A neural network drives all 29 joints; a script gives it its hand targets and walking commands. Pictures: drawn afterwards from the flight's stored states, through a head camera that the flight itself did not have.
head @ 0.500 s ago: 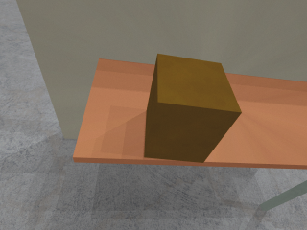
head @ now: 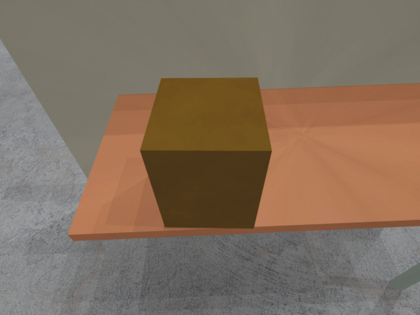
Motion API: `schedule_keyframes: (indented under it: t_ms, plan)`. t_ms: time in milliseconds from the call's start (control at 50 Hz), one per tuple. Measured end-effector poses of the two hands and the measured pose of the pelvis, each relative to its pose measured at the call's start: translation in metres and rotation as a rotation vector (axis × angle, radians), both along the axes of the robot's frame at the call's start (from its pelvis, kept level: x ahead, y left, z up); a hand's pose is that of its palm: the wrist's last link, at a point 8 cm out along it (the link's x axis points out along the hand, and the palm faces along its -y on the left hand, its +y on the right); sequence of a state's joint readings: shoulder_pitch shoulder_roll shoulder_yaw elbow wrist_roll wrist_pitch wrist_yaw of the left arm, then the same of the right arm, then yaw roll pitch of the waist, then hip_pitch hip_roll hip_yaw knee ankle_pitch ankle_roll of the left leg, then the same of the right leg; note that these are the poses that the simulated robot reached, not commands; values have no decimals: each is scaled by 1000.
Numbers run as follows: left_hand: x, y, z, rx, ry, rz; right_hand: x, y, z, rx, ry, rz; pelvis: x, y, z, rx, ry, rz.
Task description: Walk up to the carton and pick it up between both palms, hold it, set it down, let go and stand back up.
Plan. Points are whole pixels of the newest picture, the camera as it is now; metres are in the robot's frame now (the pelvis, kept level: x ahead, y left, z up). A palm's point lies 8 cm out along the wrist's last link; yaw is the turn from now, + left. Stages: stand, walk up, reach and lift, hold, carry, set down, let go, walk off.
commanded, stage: walk up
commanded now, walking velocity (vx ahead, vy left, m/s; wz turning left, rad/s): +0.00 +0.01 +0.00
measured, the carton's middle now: (209, 156) +0.44 -0.01 +0.07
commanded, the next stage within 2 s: none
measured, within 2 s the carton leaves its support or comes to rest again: neither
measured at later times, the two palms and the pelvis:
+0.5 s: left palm out of the picture +0.02 +0.23 -0.15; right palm out of the picture -0.01 -0.20 -0.15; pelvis +0.02 +0.01 +0.00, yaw -1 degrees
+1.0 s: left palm out of the picture -0.04 +0.24 -0.15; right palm out of the picture -0.06 -0.18 -0.15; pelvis -0.01 +0.03 +0.00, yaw -1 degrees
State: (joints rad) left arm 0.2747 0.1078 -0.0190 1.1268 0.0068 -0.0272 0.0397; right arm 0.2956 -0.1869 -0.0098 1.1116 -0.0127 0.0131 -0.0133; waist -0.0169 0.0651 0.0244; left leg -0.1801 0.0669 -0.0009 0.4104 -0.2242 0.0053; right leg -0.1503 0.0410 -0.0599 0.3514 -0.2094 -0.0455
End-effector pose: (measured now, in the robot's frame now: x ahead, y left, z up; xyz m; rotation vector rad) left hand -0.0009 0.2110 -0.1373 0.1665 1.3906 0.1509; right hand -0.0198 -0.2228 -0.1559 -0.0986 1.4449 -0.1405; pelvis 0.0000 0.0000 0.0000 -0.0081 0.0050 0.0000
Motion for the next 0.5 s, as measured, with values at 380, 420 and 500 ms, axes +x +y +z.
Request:
schedule_keyframes:
  t_ms: [380,420,500]
  plan:
    - [21,8,-11,-19,2,11,14,6,8,-46,38,-19,23,4,-1,-1,-13,-13]
    - [22,11,-11,-18,1,9,12,12,8,-39,40,-20,23,6,-1,0,-16,-14]
    - [20,17,-12,-19,5,7,5,23,7,-28,48,-22,20,11,-1,1,-22,-16]
